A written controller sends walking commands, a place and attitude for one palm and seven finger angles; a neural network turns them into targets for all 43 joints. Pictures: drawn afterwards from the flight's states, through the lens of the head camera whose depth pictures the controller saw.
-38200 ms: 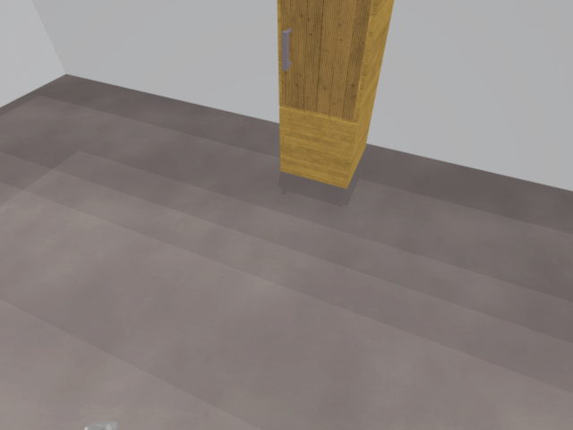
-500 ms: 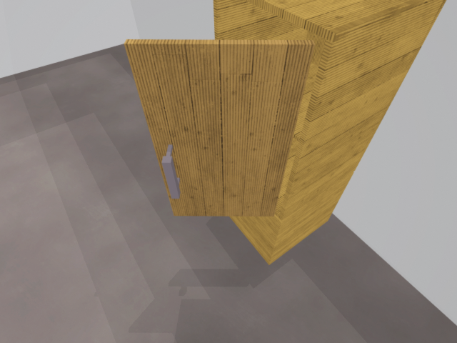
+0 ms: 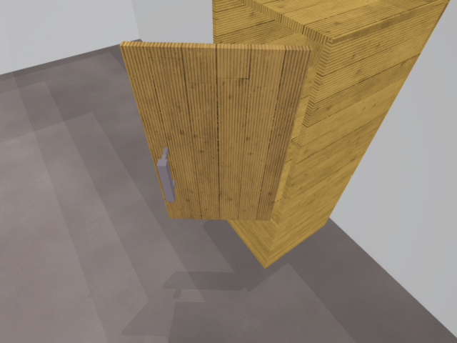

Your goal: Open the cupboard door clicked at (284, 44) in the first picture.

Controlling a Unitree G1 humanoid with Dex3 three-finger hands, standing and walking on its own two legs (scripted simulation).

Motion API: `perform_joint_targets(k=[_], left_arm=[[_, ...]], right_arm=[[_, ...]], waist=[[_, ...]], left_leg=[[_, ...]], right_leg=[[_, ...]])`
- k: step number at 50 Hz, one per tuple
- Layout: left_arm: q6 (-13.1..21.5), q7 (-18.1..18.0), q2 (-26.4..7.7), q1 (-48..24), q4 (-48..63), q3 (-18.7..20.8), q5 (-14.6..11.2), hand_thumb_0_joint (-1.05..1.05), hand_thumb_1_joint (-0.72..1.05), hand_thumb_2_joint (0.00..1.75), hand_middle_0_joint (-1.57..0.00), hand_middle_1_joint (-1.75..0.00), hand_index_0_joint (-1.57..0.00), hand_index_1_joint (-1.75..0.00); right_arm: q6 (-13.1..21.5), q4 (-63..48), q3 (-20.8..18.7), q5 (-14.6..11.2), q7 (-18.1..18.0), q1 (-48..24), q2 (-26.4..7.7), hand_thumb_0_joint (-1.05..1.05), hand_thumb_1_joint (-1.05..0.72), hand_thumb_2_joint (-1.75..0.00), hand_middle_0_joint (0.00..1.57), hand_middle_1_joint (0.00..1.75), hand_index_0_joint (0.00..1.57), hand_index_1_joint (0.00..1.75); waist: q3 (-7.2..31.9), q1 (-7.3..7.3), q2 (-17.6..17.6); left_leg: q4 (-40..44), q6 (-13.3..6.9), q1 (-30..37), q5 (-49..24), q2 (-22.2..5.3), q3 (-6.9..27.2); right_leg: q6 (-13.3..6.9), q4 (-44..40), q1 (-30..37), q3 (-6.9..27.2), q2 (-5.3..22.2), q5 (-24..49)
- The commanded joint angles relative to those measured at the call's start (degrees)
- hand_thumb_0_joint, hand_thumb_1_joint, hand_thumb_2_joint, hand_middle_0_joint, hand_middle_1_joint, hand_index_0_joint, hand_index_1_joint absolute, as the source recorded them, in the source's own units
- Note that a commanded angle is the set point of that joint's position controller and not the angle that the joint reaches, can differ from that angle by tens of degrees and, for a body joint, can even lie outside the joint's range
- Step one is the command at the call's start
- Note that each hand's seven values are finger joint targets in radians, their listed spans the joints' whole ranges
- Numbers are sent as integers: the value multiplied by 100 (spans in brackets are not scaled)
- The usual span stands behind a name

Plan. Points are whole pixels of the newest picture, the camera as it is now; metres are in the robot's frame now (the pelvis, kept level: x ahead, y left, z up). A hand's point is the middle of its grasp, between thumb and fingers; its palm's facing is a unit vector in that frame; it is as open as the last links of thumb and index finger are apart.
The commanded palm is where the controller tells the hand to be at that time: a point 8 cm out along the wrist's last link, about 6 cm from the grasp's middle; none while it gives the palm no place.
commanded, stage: raise the hand with hooked fingers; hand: left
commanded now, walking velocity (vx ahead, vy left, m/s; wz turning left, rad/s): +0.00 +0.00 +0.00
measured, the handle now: (168, 175) +0.51 +0.19 -0.08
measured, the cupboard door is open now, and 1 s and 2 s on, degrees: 54 54 54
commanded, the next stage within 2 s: none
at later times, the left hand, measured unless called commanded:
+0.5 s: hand out of the picture +0.12 +0.18 -0.09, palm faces +0.12 -0.99 +0.00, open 8.8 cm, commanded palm +0.12 +0.24 -0.07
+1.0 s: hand (116, 312) +0.18 +0.22 -0.07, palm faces +0.04 -1.00 -0.04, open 11.9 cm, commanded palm +0.15 +0.28 -0.07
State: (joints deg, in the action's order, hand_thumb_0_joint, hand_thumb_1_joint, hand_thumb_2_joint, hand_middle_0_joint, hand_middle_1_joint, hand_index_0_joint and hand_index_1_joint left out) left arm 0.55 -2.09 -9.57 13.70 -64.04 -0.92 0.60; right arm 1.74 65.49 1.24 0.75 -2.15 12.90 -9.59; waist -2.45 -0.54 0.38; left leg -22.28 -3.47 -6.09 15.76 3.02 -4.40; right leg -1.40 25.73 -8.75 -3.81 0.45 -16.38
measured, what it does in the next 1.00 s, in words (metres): lowers itself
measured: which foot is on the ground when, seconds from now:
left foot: down 0.00-1.00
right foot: down 0.00-1.00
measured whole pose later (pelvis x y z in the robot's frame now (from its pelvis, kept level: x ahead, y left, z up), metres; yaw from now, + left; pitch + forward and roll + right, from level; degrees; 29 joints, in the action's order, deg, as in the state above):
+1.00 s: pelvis -0.07 -0.02 -0.10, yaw +1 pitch +18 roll -1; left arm 27.4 23.9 -16.5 10.7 -17.7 18.6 -20.5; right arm 13.7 35.2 -0.9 -1.8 -3.4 15.9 -15.8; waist 8.2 1.2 -1.1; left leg -69.1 -2.5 -56.6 30.2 -0.5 -2.0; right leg -3.8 66.8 -56.2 -6.5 -0.7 -28.5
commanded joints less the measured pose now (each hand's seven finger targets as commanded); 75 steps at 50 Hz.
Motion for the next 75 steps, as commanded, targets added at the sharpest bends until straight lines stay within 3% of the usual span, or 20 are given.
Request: perform_joint_targets(k=[1,2,3,4,5,6,7,8,10,12,15,18,21,24,29,37,45,49,57,75], left_arm=[[101,-18,-661,344,199,138,5,0,90,90,-20,-30,-20,-30],[219,-262,-577,893,-6,122,72,0,90,90,-20,-30,-20,-30],[1374,-228,-2121,-3307,8825,1191,-1015,0,88,89,-20,-32,-20,-32],[1100,-402,-1633,-728,7277,908,-504,0,85,88,-20,-33,-20,-33],[385,-522,-385,869,6261,361,-802,0,83,87,-21,-34,-21,-34],[369,-386,107,652,5827,220,-890,0,81,86,-21,-36,-21,-36],[687,-239,-255,103,5845,643,-942,0,78,85,-21,-37,-21,-37],[1099,-24,-629,271,5645,1178,-977,0,76,84,-21,-39,-21,-39],[1939,547,-363,1780,4860,1384,-1145,0,71,82,-21,-42,-21,-42],[2903,1211,38,1949,4739,1195,-1422,0,67,80,-22,-45,-22,-45],[4077,2327,-533,1683,4589,1658,-1709,0,60,77,-22,-50,-22,-50],[3793,2704,-1033,747,5135,2032,-2126,0,53,74,-23,-54,-23,-54],[3512,2552,-1472,-495,6270,2151,-2247,0,46,71,-23,-58,-23,-58],[3633,2261,-1572,-917,7286,2039,-2070,0,39,68,-24,-63,-24,-63],[3273,2486,-1667,-860,6530,1952,-2052,0,27,63,-25,-70,-25,-70],[2592,2726,-1815,-317,5668,2618,-2334,0,8,55,-26,-82,-26,-82],[3038,2622,-1746,-626,5577,2521,-2286,0,-10,47,-27,-94,-27,-94],[3134,2572,-1830,-750,5861,2523,-2235,0,-20,43,-28,-100,-28,-100],[2963,2545,-1856,-886,5985,2467,-2162,0,-38,35,-29,-112,-29,-112],[2596,2968,-2397,-1895,5414,2804,-2232,0,-50,30,-30,-120,-30,-120]], right_arm=[[88,-138,-109,-4,-26,331,-629,0,-90,-90,20,30,20,30],[94,-500,-139,-91,19,71,-686,0,-90,-90,20,30,20,30],[895,-2473,-358,-342,-145,372,-1604,0,-90,-90,20,30,20,30],[1435,-2226,-185,-175,-284,-58,-1169,0,-90,-90,20,30,20,30],[1503,-2156,-295,-253,-208,-60,-885,0,-90,-90,20,30,20,30],[1463,-2030,-376,-229,-154,91,-991,0,-90,-90,20,30,20,30],[1462,-2384,-524,-162,-85,-85,-1190,0,-90,-90,20,30,20,30],[1444,-2528,-628,-71,-50,-59,-1334,0,-90,-90,20,30,20,30],[1440,-2932,-674,-34,76,-234,-1266,0,-90,-90,20,30,20,30],[1470,-3279,-673,-50,188,-591,-1191,0,-90,-90,20,30,20,30],[1553,-3670,-718,-147,327,-672,-1223,0,-90,-90,20,30,20,30],[1480,-4388,-671,-297,176,-914,-1282,0,-90,-90,20,30,20,30],[1431,-4649,-602,-331,-11,-761,-1257,0,-90,-90,20,30,20,30],[1461,-4482,-526,-297,-166,-404,-1126,0,-90,-90,20,30,20,30],[1527,-4047,-374,-319,-312,-311,-1165,0,-90,-90,20,30,20,30],[1562,-3953,-381,-312,-201,-307,-1148,0,-90,-90,20,30,20,30],[1601,-3974,-456,-273,-149,-119,-1272,0,-90,-90,20,30,20,30],[1572,-4009,-470,-270,-166,-21,-1352,0,-90,-90,20,30,20,30],[1416,-4084,-454,-243,-141,51,-1451,0,-90,-90,20,30,20,30],[1223,-4170,-367,-263,-172,154,-1581,0,-90,-90,20,30,20,30]], waist=[[11,13,15],[166,-99,221],[2917,461,-981],[2803,52,-1950],[1793,163,-1482],[754,340,-423],[180,386,109],[430,327,530],[925,-82,749],[1121,-221,1189],[1524,-315,322],[1874,-257,593],[1997,-75,52],[2398,140,-488],[2048,364,-445],[2624,-30,42],[2368,39,189],[2598,29,-199],[2606,44,-718],[2754,79,-751]], left_leg=[[330,42,-127,-1717,-917,779],[-886,220,-371,-3021,-1045,572],[-343,371,1081,-3994,-402,790],[-90,384,1873,-4885,-799,843],[-92,606,1097,-4811,-739,825],[-255,566,353,-4239,-760,839],[-656,464,-360,-3313,-662,945],[-1127,447,-846,-2617,-538,872],[-1866,406,-1811,-1963,-286,635],[-2472,426,-2865,-1121,-173,482],[-3349,479,-3872,-363,-63,385],[-3854,329,-4970,870,61,170],[-4101,201,-5114,1387,-119,321],[-4254,101,-4692,990,-265,386],[-4367,102,-5007,897,-352,548],[-4087,166,-5018,267,-321,678],[-3907,122,-4857,343,-299,643],[-3684,114,-4425,287,-294,683],[-3478,310,-3723,-320,-356,889],[-3368,568,-3338,-535,-420,1217]], right_leg=[[-154,-331,56,664,683,1613],[64,-102,15,778,898,3922],[-95,365,261,406,261,3538],[-154,724,-414,270,18,1346],[-58,1010,-940,-8,22,305],[2,844,-1413,-55,34,263],[3,688,-1755,-144,18,352],[-22,684,-1882,-201,-16,675],[-57,1358,-1846,-157,8,1538],[-29,2175,-2469,-94,-36,1242],[-94,2914,-2980,456,85,660],[83,2517,-2908,1325,257,-1326],[78,2234,-3279,1625,214,-2822],[60,2296,-3223,1533,152,-2315],[119,2340,-3354,1414,106,-1892],[254,2509,-2540,1271,242,-630],[81,2779,-3161,849,25,-1088],[21,2966,-3372,508,-48,-889],[-60,3304,-3861,29,-174,-276],[-114,3348,-4214,-107,-246,-446]])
